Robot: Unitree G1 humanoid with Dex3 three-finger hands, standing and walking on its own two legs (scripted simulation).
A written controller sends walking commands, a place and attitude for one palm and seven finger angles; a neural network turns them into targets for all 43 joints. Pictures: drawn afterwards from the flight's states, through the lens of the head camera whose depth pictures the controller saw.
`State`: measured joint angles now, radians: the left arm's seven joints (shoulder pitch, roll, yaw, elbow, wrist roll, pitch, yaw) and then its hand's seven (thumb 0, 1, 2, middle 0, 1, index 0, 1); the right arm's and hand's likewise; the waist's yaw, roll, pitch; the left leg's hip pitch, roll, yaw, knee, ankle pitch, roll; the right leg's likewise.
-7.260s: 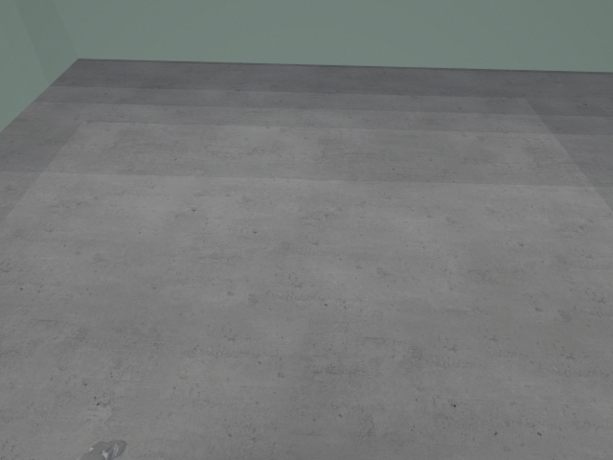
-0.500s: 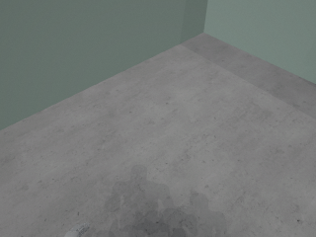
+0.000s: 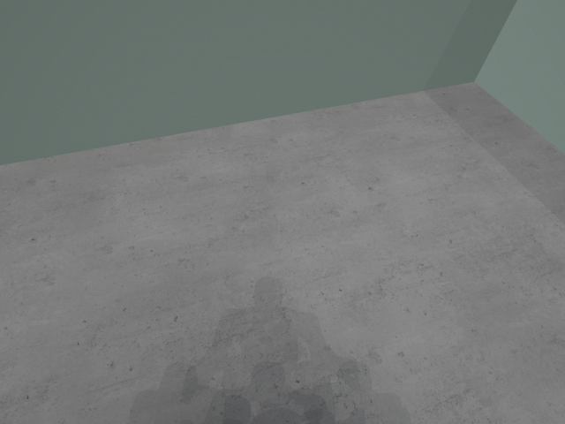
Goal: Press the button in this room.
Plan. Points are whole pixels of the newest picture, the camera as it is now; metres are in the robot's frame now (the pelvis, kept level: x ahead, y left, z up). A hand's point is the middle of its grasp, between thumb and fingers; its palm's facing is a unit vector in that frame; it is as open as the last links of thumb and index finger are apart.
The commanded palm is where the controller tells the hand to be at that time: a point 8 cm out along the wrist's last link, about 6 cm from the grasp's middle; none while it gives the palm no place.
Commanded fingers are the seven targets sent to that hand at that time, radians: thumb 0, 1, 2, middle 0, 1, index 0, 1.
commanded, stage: turn or walk to find it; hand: left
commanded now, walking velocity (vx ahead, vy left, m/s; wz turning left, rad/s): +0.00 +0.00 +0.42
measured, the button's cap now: out of the picture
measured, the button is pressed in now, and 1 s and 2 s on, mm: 0 0 0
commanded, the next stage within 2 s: none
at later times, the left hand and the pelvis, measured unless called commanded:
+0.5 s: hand out of the picture +0.04 +0.17 -0.13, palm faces +0.20 -0.94 -0.29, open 7.4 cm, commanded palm none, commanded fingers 0.00 0.90 0.90 -0.20 -0.30 -0.20 -0.30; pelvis -0.03 -0.04 +0.01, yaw +11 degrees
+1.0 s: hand out of the picture -0.14 +0.19 -0.18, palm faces +0.45 -0.86 -0.23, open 7.4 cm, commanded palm none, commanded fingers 0.00 0.90 0.90 -0.20 -0.30 -0.20 -0.30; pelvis -0.07 -0.01 +0.00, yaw +24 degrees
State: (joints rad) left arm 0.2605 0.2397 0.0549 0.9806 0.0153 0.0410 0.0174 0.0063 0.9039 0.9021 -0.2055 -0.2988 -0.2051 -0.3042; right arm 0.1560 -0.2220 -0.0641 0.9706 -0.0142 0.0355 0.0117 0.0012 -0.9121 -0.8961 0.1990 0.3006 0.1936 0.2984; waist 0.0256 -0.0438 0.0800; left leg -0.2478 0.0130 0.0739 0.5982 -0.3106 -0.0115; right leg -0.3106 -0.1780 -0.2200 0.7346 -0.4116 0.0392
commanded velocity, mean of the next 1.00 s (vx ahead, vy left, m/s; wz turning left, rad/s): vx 0.00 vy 0.00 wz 0.42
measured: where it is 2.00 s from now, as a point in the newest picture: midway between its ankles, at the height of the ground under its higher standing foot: outside the picture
